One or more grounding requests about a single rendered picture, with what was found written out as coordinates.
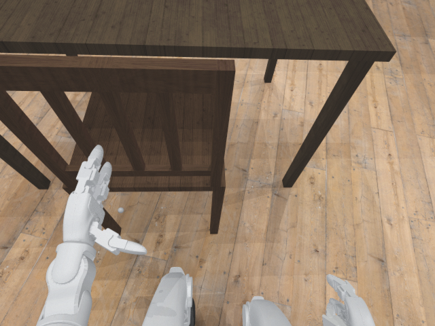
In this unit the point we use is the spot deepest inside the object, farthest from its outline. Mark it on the robot thigh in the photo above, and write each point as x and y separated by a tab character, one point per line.
172	297
263	313

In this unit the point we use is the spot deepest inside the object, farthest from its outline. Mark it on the left robot hand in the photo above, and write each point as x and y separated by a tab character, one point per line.
84	205

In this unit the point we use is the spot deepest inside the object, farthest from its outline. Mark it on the right robot hand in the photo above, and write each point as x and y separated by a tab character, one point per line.
354	311

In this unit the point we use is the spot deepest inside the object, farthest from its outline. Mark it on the right robot thigh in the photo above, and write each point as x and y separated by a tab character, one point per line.
263	313

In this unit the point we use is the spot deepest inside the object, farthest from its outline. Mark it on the table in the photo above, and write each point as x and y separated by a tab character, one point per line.
263	29

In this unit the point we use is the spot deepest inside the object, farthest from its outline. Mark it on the robot left forearm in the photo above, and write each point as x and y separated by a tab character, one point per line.
69	278

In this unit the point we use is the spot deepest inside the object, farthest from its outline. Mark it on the left robot thigh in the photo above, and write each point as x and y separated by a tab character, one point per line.
172	297

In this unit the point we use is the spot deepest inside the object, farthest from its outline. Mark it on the chair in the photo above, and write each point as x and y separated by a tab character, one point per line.
162	122

